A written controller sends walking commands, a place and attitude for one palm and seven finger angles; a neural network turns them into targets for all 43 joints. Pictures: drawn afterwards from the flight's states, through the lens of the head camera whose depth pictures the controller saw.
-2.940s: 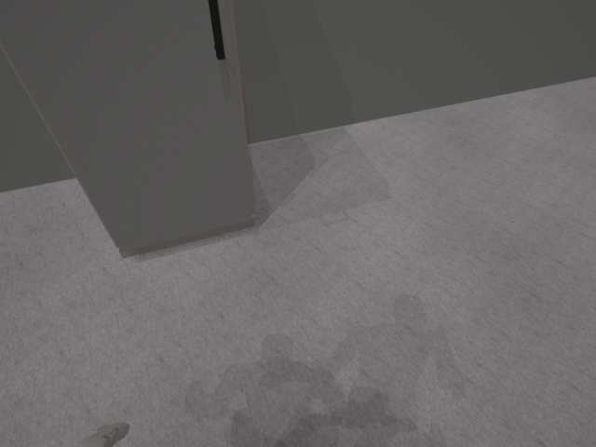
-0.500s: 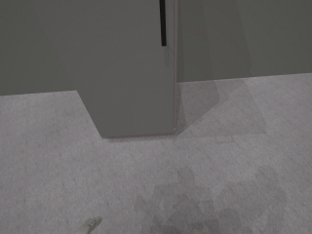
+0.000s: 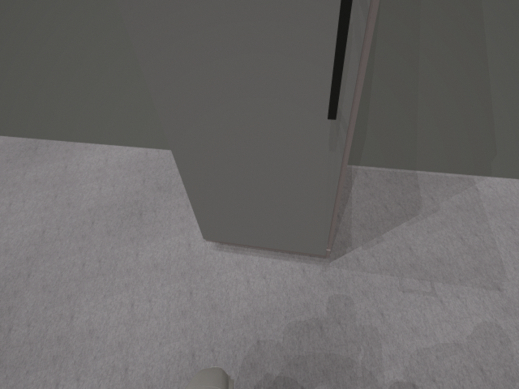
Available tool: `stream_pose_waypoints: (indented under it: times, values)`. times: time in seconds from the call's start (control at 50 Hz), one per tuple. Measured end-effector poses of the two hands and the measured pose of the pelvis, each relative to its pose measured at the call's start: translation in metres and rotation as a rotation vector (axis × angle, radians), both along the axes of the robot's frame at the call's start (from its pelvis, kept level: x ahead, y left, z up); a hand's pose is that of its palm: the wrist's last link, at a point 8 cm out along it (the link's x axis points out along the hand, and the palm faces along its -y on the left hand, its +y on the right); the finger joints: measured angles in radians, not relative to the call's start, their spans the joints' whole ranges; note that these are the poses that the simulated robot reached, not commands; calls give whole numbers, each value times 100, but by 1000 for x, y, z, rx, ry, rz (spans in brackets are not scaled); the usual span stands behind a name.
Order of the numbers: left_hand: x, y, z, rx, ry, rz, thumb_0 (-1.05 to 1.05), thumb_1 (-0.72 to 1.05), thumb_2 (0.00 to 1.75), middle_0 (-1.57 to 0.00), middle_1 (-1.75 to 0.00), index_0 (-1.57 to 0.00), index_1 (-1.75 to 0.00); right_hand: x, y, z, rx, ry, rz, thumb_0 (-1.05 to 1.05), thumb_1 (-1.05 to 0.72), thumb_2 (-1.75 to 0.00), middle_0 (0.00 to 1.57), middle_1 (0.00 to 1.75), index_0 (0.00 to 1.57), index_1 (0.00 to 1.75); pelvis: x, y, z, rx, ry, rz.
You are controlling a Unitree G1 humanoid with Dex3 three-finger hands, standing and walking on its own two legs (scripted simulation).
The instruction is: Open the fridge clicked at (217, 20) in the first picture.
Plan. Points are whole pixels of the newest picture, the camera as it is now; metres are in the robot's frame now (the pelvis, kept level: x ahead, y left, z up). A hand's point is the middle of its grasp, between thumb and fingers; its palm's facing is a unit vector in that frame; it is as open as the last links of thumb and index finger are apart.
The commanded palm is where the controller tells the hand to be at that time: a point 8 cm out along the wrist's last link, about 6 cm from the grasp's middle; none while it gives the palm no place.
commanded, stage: take the last steps up to it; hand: right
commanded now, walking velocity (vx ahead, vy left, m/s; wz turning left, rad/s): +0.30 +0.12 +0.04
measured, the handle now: (340, 49) +0.72 -0.07 +0.18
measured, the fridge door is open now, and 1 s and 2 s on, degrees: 0 0 0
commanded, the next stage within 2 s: come to a stop and stand still in 0.50 s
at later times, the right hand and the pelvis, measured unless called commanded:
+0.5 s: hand (337, 351) +0.24 -0.10 -0.18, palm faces +0.07 +0.98 -0.21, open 7.1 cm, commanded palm none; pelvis +0.17 +0.09 -0.01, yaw -2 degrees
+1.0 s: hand (339, 355) +0.24 -0.10 -0.19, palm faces +0.07 +0.97 -0.21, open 7.4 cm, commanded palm none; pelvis +0.23 +0.09 -0.01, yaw +0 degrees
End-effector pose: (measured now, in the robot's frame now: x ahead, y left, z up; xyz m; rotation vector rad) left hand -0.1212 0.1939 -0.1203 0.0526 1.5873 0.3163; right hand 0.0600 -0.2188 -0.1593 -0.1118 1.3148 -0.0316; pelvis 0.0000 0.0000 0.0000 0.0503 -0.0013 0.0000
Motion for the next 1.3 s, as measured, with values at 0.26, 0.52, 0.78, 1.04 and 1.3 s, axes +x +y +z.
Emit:
stream_pose_waypoints:
  times: [0.26,0.52,0.78,1.04,1.3]
  values:
    - [30,21,-12,-117,186,91,0,90,90,-20,-30,-21,-30,151,82,-3,10,-121,103,1,-91,-90,20,30,20,30,93,54,-18,-30,21,10]
    - [334,124,-35,7,-300,-169,1,92,90,-20,-30,-20,-30,166,72,9,-114,-111,-88,-4,-94,-90,20,30,20,30,180,85,-14,-12,9,-37]
    - [484,83,-14,34,-468,-318,0,91,90,-20,-30,-20,-30,129,78,-19,-14,204,-168,0,-91,-90,20,30,20,30,249,62,-18,-22,-31,-10]
    - [432,137,-27,34,-369,-225,-2,93,89,-21,-30,-21,-30,178,73,1,-131,45,-126,0,-91,-90,20,30,20,30,222,97,-15,-30,-28,-8]
    - [347,181,-44,-63,-218,-156,0,91,90,-20,-30,-20,-30,166,126,28,-156,-7,-101,1,-92,-90,20,30,20,30,213,134,-7,-94,-7,-5]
